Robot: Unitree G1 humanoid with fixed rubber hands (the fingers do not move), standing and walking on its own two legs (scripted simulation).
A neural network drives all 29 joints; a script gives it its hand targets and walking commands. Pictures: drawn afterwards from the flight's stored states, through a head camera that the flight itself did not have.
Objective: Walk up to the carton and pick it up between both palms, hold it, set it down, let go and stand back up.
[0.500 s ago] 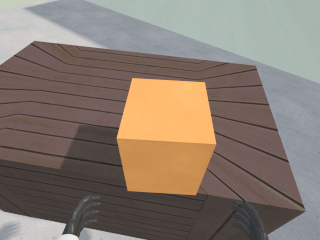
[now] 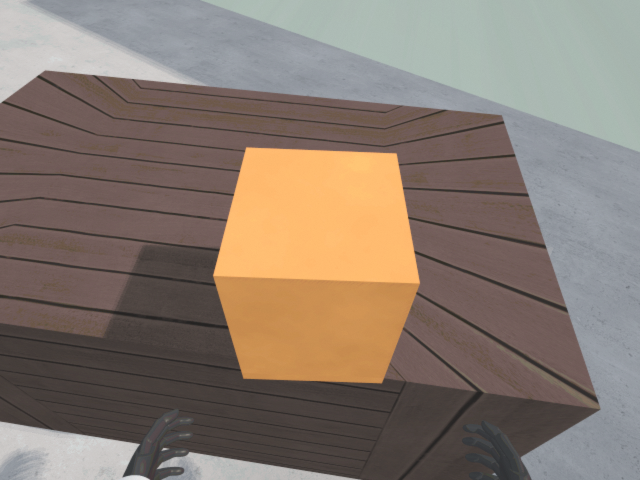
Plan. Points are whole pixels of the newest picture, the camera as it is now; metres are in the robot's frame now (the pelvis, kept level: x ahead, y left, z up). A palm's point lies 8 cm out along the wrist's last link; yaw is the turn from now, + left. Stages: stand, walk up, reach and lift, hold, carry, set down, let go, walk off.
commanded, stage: let go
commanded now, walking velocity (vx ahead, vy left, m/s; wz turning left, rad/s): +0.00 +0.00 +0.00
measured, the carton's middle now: (317, 270) +0.39 +0.03 +0.04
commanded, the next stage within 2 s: stand in 0.40 s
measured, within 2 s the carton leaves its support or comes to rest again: neither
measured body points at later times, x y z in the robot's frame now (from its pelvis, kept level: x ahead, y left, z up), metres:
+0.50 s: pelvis -0.01 +0.01 +0.00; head +0.00 +0.02 +0.45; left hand +0.16 +0.24 -0.10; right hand +0.14 -0.24 -0.10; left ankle -0.01 +0.12 -0.75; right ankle -0.02 -0.10 -0.75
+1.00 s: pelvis -0.02 +0.02 -0.01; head -0.03 +0.03 +0.44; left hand +0.05 +0.26 -0.14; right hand +0.01 -0.23 -0.15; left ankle -0.01 +0.12 -0.75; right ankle -0.02 -0.10 -0.75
